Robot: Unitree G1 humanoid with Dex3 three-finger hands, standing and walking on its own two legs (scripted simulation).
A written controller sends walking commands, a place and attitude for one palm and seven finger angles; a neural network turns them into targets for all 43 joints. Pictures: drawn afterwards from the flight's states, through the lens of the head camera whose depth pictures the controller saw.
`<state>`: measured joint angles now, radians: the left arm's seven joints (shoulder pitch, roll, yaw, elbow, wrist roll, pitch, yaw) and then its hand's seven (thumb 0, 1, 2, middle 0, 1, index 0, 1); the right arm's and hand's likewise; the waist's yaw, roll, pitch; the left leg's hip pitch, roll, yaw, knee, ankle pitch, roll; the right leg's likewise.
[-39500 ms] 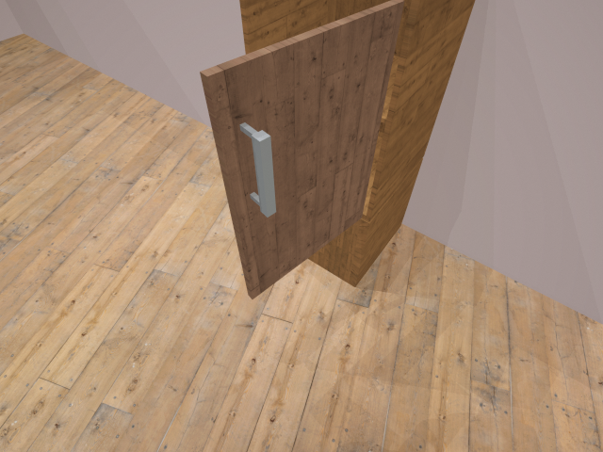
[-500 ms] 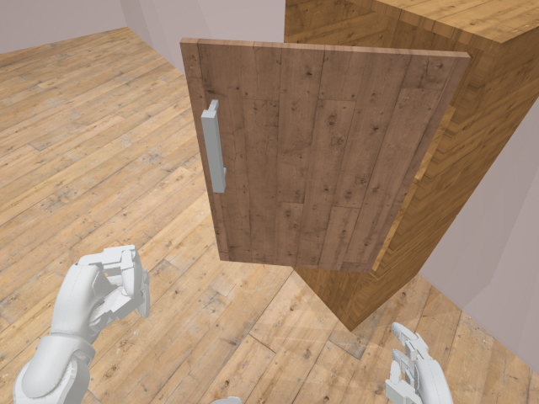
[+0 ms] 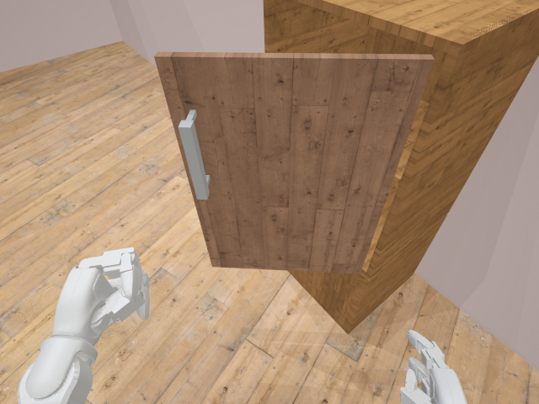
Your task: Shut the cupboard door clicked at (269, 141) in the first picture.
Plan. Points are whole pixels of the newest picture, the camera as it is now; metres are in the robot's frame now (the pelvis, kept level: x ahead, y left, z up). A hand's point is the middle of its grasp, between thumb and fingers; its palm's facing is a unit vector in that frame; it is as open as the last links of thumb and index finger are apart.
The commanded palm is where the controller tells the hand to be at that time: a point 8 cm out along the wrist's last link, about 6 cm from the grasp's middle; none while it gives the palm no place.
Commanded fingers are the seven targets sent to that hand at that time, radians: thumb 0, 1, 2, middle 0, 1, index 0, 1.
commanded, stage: bring the fist close to the handle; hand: left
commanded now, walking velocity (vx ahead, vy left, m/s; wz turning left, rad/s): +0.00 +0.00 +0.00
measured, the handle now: (197, 156) +0.50 +0.18 +0.10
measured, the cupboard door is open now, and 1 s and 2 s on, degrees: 48 48 46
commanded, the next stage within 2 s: push the door shut along its arc in 1.46 s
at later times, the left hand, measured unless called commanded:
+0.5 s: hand (168, 250) +0.29 +0.17 +0.10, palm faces +0.01 -1.00 -0.03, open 3.1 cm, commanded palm +0.28 +0.22 +0.11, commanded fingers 0.00 0.90 0.90 -1.30 -1.50 -1.30 -1.50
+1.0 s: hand (196, 200) +0.39 +0.15 +0.10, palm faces +0.02 -1.00 -0.02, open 3.1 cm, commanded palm +0.37 +0.20 +0.11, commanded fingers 0.00 0.90 0.90 -1.30 -1.50 -1.30 -1.50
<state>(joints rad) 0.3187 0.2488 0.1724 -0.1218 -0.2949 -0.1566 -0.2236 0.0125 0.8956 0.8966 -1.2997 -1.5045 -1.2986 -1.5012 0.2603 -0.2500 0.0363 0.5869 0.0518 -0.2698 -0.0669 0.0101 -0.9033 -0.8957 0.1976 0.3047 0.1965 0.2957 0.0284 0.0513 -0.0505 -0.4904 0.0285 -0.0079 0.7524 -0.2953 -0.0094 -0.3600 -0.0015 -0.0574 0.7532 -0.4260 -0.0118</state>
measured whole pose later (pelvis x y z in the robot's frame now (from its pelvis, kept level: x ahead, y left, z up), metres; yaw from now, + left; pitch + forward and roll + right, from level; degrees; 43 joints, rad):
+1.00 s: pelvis +0.01 +0.01 +0.00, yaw -2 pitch +5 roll +0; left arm -0.34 0.22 0.15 0.46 -0.18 -0.16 -0.07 0.01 0.90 0.90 -1.30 -1.50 -1.30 -1.50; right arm 0.26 -0.24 0.02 0.65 0.04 -0.13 -0.04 0.01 -0.90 -0.90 0.20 0.30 0.20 0.30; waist -0.02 0.03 -0.05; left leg -0.52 0.03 0.03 0.73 -0.30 0.00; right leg -0.41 0.00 -0.02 0.74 -0.42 0.00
